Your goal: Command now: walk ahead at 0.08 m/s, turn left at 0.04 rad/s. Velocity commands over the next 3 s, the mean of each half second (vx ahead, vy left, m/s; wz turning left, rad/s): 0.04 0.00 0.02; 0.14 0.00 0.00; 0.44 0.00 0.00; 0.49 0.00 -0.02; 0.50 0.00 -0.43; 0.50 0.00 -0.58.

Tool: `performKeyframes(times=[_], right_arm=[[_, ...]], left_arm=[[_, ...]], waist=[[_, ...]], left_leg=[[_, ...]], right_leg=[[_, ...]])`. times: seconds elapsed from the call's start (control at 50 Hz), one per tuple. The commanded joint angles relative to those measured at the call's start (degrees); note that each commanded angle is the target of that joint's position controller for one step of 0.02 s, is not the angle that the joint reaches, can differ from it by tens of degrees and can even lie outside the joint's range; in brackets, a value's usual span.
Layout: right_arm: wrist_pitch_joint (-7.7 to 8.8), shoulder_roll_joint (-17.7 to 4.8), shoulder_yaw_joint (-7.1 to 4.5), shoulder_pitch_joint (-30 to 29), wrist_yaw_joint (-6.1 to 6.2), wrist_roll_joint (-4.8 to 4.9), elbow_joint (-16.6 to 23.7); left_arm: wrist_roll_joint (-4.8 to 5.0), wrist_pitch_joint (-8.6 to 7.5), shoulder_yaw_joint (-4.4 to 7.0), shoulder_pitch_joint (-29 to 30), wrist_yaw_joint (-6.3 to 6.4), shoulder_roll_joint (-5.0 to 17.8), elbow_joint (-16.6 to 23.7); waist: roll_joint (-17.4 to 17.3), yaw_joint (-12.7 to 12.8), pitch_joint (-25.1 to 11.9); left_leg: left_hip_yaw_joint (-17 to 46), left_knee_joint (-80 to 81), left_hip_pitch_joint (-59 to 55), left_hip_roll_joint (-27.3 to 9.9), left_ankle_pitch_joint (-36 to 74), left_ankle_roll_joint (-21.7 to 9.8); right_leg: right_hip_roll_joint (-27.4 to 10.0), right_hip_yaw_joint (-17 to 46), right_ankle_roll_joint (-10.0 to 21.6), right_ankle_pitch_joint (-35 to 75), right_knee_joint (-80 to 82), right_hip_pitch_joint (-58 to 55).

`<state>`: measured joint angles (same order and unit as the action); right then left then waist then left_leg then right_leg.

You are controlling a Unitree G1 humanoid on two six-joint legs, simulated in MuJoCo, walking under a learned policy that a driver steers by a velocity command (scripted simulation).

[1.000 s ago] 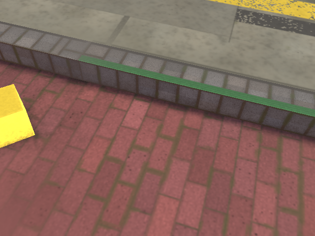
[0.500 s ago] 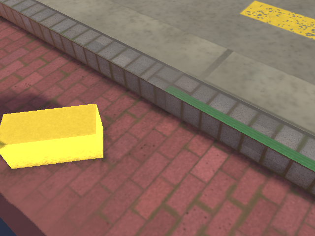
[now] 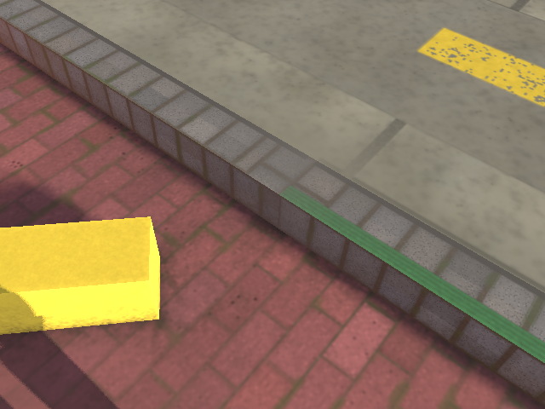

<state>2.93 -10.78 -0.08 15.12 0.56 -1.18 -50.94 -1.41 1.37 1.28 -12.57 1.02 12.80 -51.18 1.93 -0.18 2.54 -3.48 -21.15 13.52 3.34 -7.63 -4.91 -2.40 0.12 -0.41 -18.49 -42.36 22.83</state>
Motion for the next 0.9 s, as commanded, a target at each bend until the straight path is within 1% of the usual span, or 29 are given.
performKeyframes(times=[0.02, 0.04, 0.06, 0.08, 0.1, 0.12, 0.14, 0.16, 0.18, 0.2, 0.22, 0.26, 0.3, 0.48, 0.7, 0.72, 0.74, 0.76, 0.78, 0.8, 0.82, 0.84, 0.86, 0.88, 0.9], right_arm=[[-0.20, -7.2, -1.57, -0.7, 0.16, -0.14, 1.7], [-0.62, -7.2, -1.54, -1.4, 0.26, 0.14, 1.4], [-0.99, -6.8, -1.38, -1.8, 0.45, 0.48, 1.1], [-1.11, -6.0, -1.12, -0.7, 0.61, 0.35, 0.5], [-1.11, -4.9, -0.95, 0.3, 0.62, 0.23, 0.4], [-1.56, -2.9, -0.82, 5.4, 0.51, 1.06, -1.2], [-1.94, -4.1, -0.93, 5.2, 0.73, 0.54, -3.1], [-2.00, -5.1, -1.33, 4.3, 0.85, 0.48, -3.6], [-1.94, -5.5, -1.46, 3.9, 0.89, 0.56, -4.1], [-1.89, -5.9, -1.65, 3.5, 0.86, 0.48, -4.6], [-1.78, -5.5, -1.52, 3.4, 0.85, 0.44, -5.1], [-1.66, -4.4, -1.23, 3.2, 1.06, 0.63, -6.5], [-1.76, -3.9, -1.09, 3.0, 1.28, 0.65, -7.7], [-2.23, -2.9, -0.57, 3.7, 1.81, 0.66, -12.0], [-2.44, -1.6, -0.02, 4.6, 2.06, 0.66, -15.0], [-2.47, -1.3, 0.05, 5.2, 2.02, 0.62, -15.4], [-2.61, -1.9, -0.26, 5.5, 1.97, 0.58, -15.4], [-2.86, -2.8, -0.70, 5.7, 1.86, 0.50, -15.2], [-3.12, -3.2, -1.00, 5.6, 1.64, 0.24, -14.7], [-3.21, -2.8, -1.05, 5.4, 1.41, 0.12, -14.1], [-3.03, -2.0, -0.94, 5.1, 1.20, 0.09, -13.5], [-2.62, -1.1, -0.83, 4.5, 1.01, 0.00, -12.8], [-2.08, -0.5, -0.76, 3.3, 0.76, -0.19, -11.9], [-1.47, 0.2, -0.66, 1.9, 0.38, -0.45, -11.0], [-0.86, 0.2, -0.66, 1.2, 0.01, -0.85, -10.1]], left_arm=[[0.06, 0.57, 0.49, -5.7, 0.68, 3.1, -0.6], [-0.02, 0.38, 0.32, -5.7, 0.78, 2.7, -1.0], [-0.26, -0.02, 0.15, -5.8, 0.85, 2.6, -1.5], [-0.58, -0.62, 0.13, -5.8, 1.01, 3.6, -1.7], [-1.02, -1.44, 0.20, -6.6, 1.25, 5.7, -1.8], [0.33, -1.79, 0.71, -3.3, 1.15, 8.2, -2.4], [0.88, -2.12, 0.07, -1.9, 0.66, 5.1, -2.5], [1.02, -2.47, -0.31, -1.8, 0.47, 3.8, -3.0], [1.07, -2.54, -0.26, -2.0, 0.55, 3.8, -3.6], [1.20, -2.60, -0.34, -2.9, 0.80, 3.5, -4.3], [1.28, -2.62, -0.34, -3.6, 0.94, 3.4, -5.1], [1.14, -2.51, -0.40, -4.1, 0.99, 2.9, -6.0], [1.01, -2.42, -0.47, -4.4, 1.06, 2.7, -6.8], [0.96, -2.32, -0.97, -5.4, 1.34, 1.5, -10.3], [0.94, -2.18, -1.48, -7.2, 1.53, -0.2, -13.2], [0.89, -2.13, -1.49, -7.9, 1.51, -0.3, -13.5], [0.83, -1.95, -1.09, -8.2, 1.47, 0.4, -13.6], [0.75, -1.65, -0.55, -8.4, 1.37, 1.5, -13.3], [0.53, -1.34, -0.18, -8.2, 1.16, 2.1, -12.8], [0.48, -1.20, -0.03, -8.5, 0.95, 1.9, -12.3], [0.55, -1.30, 0.03, -9.3, 0.81, 1.5, -12.1], [0.59, -1.58, 0.22, -10.4, 0.75, 1.4, -12.1], [0.58, -1.88, 0.61, -12.0, 0.72, 2.0, -12.3], [0.51, -2.14, 1.29, -14.0, 0.67, 3.4, -12.8], [0.41, -2.33, 2.00, -14.4, 0.64, 4.9, -13.0]], waist=[[-8.2, 1.3, -4.5], [-7.2, 1.9, -3.4], [-5.6, 2.5, -2.4], [-3.5, 2.3, -1.5], [-0.4, 1.4, -1.0], [6.4, -2.9, 0.7], [4.9, -1.9, 1.2], [3.6, -1.5, 1.5], [3.1, -1.1, 0.6], [2.9, -0.8, 0.0], [2.3, -0.6, -0.4], [-0.1, -0.1, -0.4], [-1.1, 0.1, -0.1], [-1.8, 0.1, 0.4], [-1.6, 0.1, 1.6], [-1.5, 0.1, 0.4], [-1.4, 0.1, 0.9], [-1.1, 0.0, 1.7], [-1.0, 0.1, 4.1], [-0.9, 0.2, 6.8], [-0.4, 0.6, 8.3], [0.5, 1.1, 8.5], [1.9, 1.9, 7.6], [4.8, 2.7, 6.2], [6.8, 2.7, 5.9]], left_leg=[[10.5, 7.1, 5.0, -14.5, 5.3, -6.6], [11.2, 6.7, 6.6, -14.1, -1.1, -5.9], [11.5, 5.9, 8.3, -13.1, -6.6, -4.4], [12.0, 5.1, 9.8, -12.0, -9.5, -2.4], [10.7, 2.0, 10.0, -9.8, -9.9, -0.5], [6.3, 2.2, 4.8, -4.5, -8.7, 0.9], [6.2, 2.0, -2.7, -4.8, -5.0, 1.6], [7.2, 1.9, -5.2, -5.8, -1.9, 1.5], [7.7, 2.0, -6.2, -6.5, -0.1, 1.3], [8.1, 2.0, -5.9, -7.2, 0.6, 1.1], [8.4, 2.5, -5.2, -7.5, 0.8, 1.0], [8.2, 3.1, -4.2, -7.5, 0.5, 1.4], [8.0, 3.4, -4.3, -7.5, 0.6, 1.6], [7.9, 3.3, -5.4, -7.9, 1.7, 1.8], [7.9, 3.3, -4.8, -8.1, 0.8, 2.0], [7.6, 3.5, -5.1, -7.6, -3.5, 1.9], [7.0, 2.6, -4.3, -6.5, -9.9, 1.5], [6.5, 1.1, -2.6, -5.3, -19.0, 0.6], [7.0, 0.5, 0.5, -4.9, -26.6, -0.3], [7.7, 0.0, 3.4, -5.0, -30.7, -0.9], [8.4, -1.2, 5.5, -5.0, -31.2, -1.3], [8.3, -3.2, 7.5, -4.7, -28.9, -1.3], [7.0, -6.0, 9.7, -3.8, -24.9, -0.9], [3.9, -10.6, 11.5, -2.2, -19.4, -0.3], [1.1, -14.0, 12.2, -2.1, -14.9, 0.0]], right_leg=[[0.6, -1.3, 0.7, 1.8, 5.3, -11.2], [0.9, -1.6, 1.2, 3.6, 9.4, -13.2], [0.9, -1.5, 1.8, 6.4, 15.0, -16.0], [-1.5, 1.5, 2.3, 9.0, 18.9, -18.4], [-6.7, 7.1, 3.0, 12.2, 22.5, -18.8], [-9.1, 10.7, 5.4, 10.2, 24.0, -10.5], [-8.5, 10.4, 5.2, 6.4, 25.7, -4.7], [-6.3, 8.3, 3.8, 5.8, 25.7, -3.7], [-4.7, 6.7, 2.9, 6.5, 25.4, -5.2], [-3.8, 5.8, 2.6, 7.9, 24.9, -7.1], [-3.6, 5.5, 2.7, 9.3, 24.5, -9.0], [-3.8, 5.3, 3.0, 10.8, 24.0, -11.0], [-3.8, 5.3, 3.2, 11.2, 23.9, -11.2], [-3.5, 4.9, 3.3, 12.1, 24.1, -11.4], [-3.0, 4.8, 3.3, 10.8, 24.5, -11.1], [-2.4, 4.6, 3.4, 6.1, 24.9, -11.5], [-1.4, 4.3, 3.9, -0.8, 24.4, -10.7], [-0.5, 4.3, 4.9, -10.3, 23.6, -9.2], [-0.5, 5.4, 5.9, -18.3, 23.7, -6.6], [-1.1, 7.0, 6.9, -22.9, 24.0, -4.7], [-2.2, 9.1, 7.7, -24.5, 24.4, -4.5], [-3.7, 11.8, 8.7, -24.4, 25.3, -6.1], [-5.8, 15.5, 9.9, -24.3, 27.3, -9.2], [-9.2, 20.4, 11.7, -25.4, 30.9, -12.8], [-12.7, 24.1, 13.5, -25.7, 33.4, -14.1]])
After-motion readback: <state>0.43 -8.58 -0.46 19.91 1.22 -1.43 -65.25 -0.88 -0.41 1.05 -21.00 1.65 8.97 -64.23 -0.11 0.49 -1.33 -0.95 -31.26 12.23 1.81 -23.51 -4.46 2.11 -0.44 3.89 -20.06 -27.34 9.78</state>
